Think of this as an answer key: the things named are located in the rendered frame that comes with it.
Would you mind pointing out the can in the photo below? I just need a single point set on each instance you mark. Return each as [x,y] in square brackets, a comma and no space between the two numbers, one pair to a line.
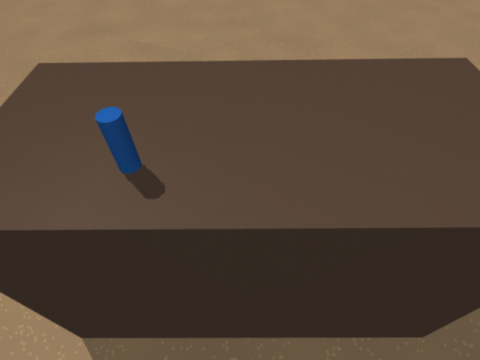
[115,131]

